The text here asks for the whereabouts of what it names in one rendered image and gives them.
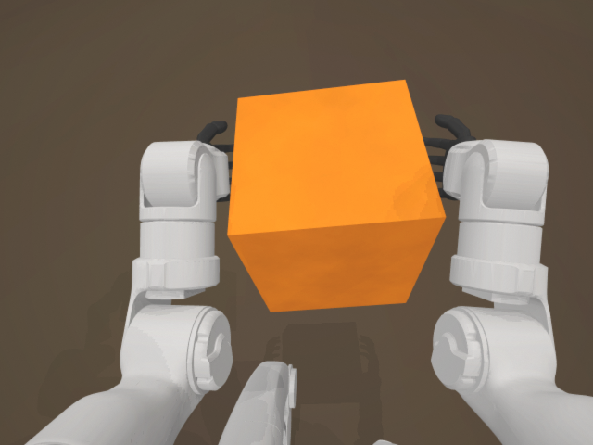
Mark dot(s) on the carton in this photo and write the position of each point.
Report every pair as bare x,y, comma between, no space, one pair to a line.
333,199

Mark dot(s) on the robot right hand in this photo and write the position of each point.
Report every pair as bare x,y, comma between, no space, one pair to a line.
460,131

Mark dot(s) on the robot right upper arm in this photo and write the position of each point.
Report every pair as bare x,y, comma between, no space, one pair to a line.
503,365

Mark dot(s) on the robot left upper arm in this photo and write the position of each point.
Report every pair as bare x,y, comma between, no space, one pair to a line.
172,356

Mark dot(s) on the robot right forearm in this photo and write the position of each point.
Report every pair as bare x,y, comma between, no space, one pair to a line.
502,189

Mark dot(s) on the robot left hand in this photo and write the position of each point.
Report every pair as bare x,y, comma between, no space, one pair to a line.
206,135

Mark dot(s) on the robot left forearm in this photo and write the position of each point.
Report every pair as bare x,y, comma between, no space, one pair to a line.
180,182

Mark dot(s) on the robot left thigh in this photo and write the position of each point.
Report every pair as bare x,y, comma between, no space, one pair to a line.
258,416

